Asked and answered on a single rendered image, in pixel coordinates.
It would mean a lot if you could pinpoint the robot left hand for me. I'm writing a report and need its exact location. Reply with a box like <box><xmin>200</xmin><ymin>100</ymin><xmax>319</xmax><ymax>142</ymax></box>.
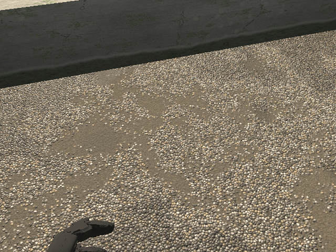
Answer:
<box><xmin>47</xmin><ymin>217</ymin><xmax>114</xmax><ymax>252</ymax></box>

